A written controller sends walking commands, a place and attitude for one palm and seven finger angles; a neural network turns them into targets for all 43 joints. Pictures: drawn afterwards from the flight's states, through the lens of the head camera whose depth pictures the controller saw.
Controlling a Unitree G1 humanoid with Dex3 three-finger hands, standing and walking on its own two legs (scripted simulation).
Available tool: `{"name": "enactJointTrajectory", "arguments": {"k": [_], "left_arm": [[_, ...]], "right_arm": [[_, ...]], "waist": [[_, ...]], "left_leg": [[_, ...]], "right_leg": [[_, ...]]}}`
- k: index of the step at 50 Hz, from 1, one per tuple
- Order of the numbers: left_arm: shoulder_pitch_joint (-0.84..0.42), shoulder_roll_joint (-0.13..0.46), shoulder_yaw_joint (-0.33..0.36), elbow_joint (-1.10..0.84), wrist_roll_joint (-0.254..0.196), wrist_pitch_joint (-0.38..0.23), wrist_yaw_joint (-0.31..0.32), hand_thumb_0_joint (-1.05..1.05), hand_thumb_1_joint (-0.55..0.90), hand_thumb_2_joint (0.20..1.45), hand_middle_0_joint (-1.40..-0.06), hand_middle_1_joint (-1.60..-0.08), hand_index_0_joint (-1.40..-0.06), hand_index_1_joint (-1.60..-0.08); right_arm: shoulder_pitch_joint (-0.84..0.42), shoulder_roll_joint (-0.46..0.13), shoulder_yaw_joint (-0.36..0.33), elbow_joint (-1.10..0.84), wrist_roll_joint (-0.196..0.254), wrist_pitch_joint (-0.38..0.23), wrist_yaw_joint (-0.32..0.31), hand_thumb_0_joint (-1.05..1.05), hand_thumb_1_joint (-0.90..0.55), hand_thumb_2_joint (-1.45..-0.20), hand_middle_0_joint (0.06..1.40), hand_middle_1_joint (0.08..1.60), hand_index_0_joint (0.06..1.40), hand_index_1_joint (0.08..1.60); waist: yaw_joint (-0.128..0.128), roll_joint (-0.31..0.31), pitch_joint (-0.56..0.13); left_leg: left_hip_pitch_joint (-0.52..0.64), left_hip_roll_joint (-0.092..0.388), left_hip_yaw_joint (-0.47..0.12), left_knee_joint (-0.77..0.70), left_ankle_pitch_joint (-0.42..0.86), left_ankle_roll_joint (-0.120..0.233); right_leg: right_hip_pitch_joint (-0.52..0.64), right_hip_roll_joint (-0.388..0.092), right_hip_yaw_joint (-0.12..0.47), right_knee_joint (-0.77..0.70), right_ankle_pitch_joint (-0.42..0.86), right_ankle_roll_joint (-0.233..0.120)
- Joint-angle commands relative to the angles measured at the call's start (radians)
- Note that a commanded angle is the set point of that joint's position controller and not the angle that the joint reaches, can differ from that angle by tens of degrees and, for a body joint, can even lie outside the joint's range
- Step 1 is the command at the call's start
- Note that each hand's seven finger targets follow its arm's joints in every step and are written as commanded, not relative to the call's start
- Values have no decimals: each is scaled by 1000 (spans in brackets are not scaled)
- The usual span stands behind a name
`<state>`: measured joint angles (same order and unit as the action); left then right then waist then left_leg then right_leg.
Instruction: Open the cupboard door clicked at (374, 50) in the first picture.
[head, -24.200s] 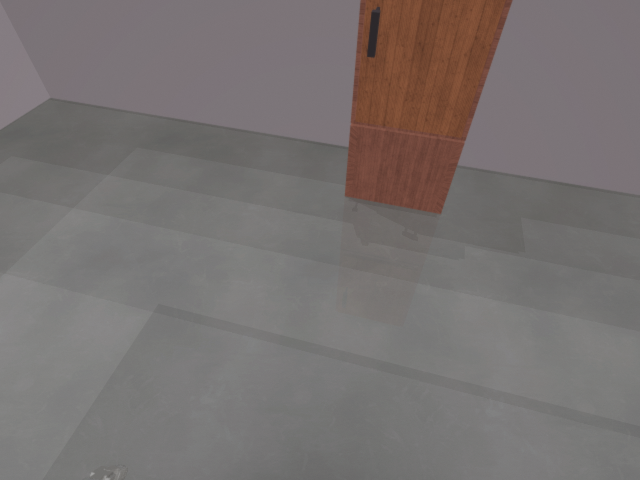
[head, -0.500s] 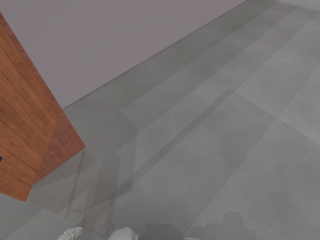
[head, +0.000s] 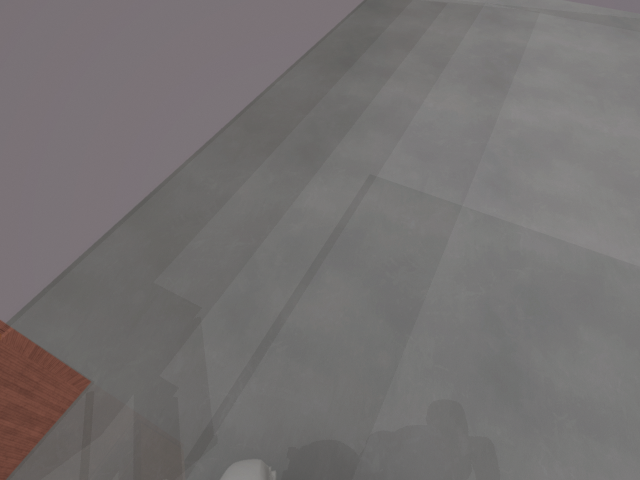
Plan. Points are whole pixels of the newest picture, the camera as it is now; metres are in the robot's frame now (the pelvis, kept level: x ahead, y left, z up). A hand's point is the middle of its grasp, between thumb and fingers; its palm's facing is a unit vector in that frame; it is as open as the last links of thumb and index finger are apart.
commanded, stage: walk to a spot facing it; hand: left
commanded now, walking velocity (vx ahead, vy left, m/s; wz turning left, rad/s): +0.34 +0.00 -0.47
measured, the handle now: out of the picture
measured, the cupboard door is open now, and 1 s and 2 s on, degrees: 44 44 44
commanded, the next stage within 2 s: turn to face it in 1.04 s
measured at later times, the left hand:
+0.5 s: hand (244, 335) +0.35 +0.15 -0.15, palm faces -0.30 -0.94 -0.18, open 7.4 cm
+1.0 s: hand (305, 286) +0.47 +0.06 -0.17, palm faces -0.29 -0.94 -0.18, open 7.2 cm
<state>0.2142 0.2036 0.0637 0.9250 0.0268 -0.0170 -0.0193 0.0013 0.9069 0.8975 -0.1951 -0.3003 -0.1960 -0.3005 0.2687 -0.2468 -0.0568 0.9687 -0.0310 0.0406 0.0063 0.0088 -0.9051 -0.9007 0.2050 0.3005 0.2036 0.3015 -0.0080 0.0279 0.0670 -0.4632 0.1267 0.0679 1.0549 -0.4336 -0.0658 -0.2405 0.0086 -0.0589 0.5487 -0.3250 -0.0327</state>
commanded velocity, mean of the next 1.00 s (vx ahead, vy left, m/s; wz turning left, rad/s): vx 0.36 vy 0.00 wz -0.23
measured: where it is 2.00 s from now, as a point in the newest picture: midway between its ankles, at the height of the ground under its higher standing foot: (397, 337)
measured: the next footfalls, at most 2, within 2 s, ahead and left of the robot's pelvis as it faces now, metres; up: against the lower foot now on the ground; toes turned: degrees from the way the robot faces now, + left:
left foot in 0.20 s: +0.21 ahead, +0.13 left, +0.00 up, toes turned -1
right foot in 0.64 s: +0.33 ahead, -0.19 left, +0.00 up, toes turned -26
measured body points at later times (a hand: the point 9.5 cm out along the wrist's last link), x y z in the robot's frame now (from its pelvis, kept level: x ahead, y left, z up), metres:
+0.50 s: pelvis +0.19 +0.00 +0.01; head +0.24 +0.00 +0.46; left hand +0.37 +0.20 -0.13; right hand +0.10 -0.22 -0.13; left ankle +0.17 +0.13 -0.73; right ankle +0.23 -0.16 -0.68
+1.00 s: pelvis +0.41 -0.12 +0.01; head +0.44 -0.12 +0.45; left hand +0.48 +0.11 -0.15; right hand +0.41 -0.37 -0.14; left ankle +0.56 -0.04 -0.70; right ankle +0.29 -0.17 -0.73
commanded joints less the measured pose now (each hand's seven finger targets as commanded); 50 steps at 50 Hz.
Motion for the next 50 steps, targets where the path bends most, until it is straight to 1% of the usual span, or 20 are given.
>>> {"name": "enactJointTrajectory", "arguments": {"k": [1,6,8,9,10,11,12,14,17,24,27,29,30,31,32,34,36,38,48,50], "left_arm": [[60,185,50,-22,1,-32,12,0,900,900,-200,-300,-200,-300],[64,198,56,4,-2,-31,3,0,900,900,-200,-300,-200,-300],[23,178,54,-2,-7,-26,2,0,900,900,-200,-300,-200,-300],[19,136,45,-9,-9,-26,-2,0,900,900,-200,-300,-200,-300],[57,67,31,-21,-18,-25,-11,0,900,900,-200,-300,-200,-300],[6,82,29,-52,-11,-32,-12,0,900,900,-200,-300,-200,-300],[-49,88,31,-50,-1,-35,-13,0,900,900,-200,-300,-200,-300],[-42,66,34,-27,6,-28,-30,0,900,900,-200,-300,-200,-300],[-12,21,22,-15,8,-1,-41,0,900,900,-200,-300,-200,-300],[-188,1,2,-61,7,4,-41,0,900,900,-200,-300,-200,-300],[-194,23,7,-55,5,0,-38,0,900,900,-200,-300,-200,-300],[-56,56,18,-9,5,-10,-32,0,900,900,-200,-300,-200,-300],[118,112,31,49,8,-23,-22,0,900,900,-200,-300,-200,-300],[293,233,70,97,10,-34,-3,0,900,900,-200,-300,-200,-300],[317,292,72,109,-19,-30,7,0,900,900,-200,-300,-200,-300],[175,208,47,79,-22,-32,20,0,900,900,-200,-300,-200,-300],[43,122,20,48,-16,-38,24,0,900,900,-200,-300,-200,-300],[13,87,11,50,-9,-49,21,0,900,900,-200,-300,-200,-300],[156,101,7,135,-9,-77,23,0,900,900,-200,-300,-200,-300],[170,108,6,150,-8,-74,27,0,900,900,-200,-300,-200,-300]], "right_arm": [[-99,-43,-21,-126,7,-61,10,0,-900,-900,200,300,200,300],[-117,-37,-16,-139,12,-86,8,0,-900,-900,200,300,200,300],[-4,-68,-21,-100,11,-101,-4,0,-900,-900,200,300,200,300],[121,-129,-34,-57,5,-110,-20,0,-900,-900,200,300,200,300],[270,-252,-65,-32,-16,-116,-30,0,-900,-900,200,300,200,300],[330,-258,-52,-23,-18,-108,-36,0,-900,-900,200,300,200,300],[262,-219,-43,-31,-13,-107,-35,0,-900,-900,200,300,200,300],[112,-117,-14,-66,-10,-115,-31,0,-900,-900,200,300,200,300],[110,-70,0,-38,-2,-131,-36,0,-900,-900,200,300,200,300],[202,-69,-4,25,-9,-115,-23,0,-900,-900,200,300,200,300],[202,-79,-5,40,-11,-107,-21,0,-900,-900,200,300,200,300],[185,-95,-2,49,-7,-100,-20,0,-900,-900,200,300,200,300],[161,-85,1,43,4,-101,-12,0,-900,-900,200,300,200,300],[159,-19,13,16,23,-108,-5,0,-900,-900,200,300,200,300],[97,-12,9,-22,28,-108,-11,0,-900,-900,200,300,200,300],[21,-20,-7,-11,20,-105,-15,0,-900,-900,200,300,200,300],[77,16,-4,41,7,-81,-11,0,-900,-900,200,300,200,300],[135,42,-2,72,3,-59,-5,0,-900,-900,200,300,200,300],[-155,33,-2,-36,10,-87,25,0,-900,-900,200,300,200,300],[-150,19,-4,-33,8,-92,22,0,-900,-900,200,300,200,300]], "waist": [[22,-151,-19],[16,-150,-10],[-48,-92,-25],[-103,35,-87],[-146,335,-198],[-160,282,-191],[-130,185,-99],[-42,123,20],[-5,131,-29],[-47,99,11],[-26,109,11],[51,66,-51],[132,-10,-130],[197,-270,-263],[186,-304,-262],[114,-210,-126],[18,-134,-55],[-27,-148,-15],[32,-126,18],[12,-90,15]], "left_leg": [[-115,-16,-12,-137,107,-6],[64,-77,18,-390,152,8],[298,-89,28,-543,214,14],[508,-15,-71,-614,123,46],[689,285,-446,-712,-18,150],[640,412,-641,-831,-117,228],[504,398,-601,-858,-147,226],[322,303,-366,-877,-37,177],[354,217,-88,-849,281,149],[344,206,77,-855,353,160],[346,218,102,-806,409,146],[312,184,147,-608,589,117],[183,129,193,-379,609,82],[-94,5,231,-31,219,39],[-257,-59,102,224,-197,28],[-291,30,-34,291,-8,31],[-135,66,-30,141,91,23],[-58,52,-2,30,139,12],[-112,-9,28,-369,233,47],[-15,-44,55,-449,213,63]], "right_leg": [[84,-236,290,-316,53,-166],[37,-210,304,-269,60,-152],[-79,-157,265,-169,61,-111],[-192,-86,215,31,90,-73],[-386,53,54,389,-176,-9],[-469,45,95,617,-274,-12],[-509,-19,123,743,-193,-17],[-490,-99,103,773,-18,-2],[-447,-113,60,645,71,26],[-311,-92,-49,206,130,21],[-201,-67,-72,126,123,-2],[33,-13,-113,42,107,-32],[298,-33,-58,2,90,-69],[574,-305,318,-96,13,-162],[583,-469,598,-244,158,-235],[357,-404,446,-249,248,-204],[110,-313,225,-303,241,-153],[-6,-263,143,-356,188,-137],[231,-279,118,-317,417,-139],[238,-274,108,-242,547,-123]]}}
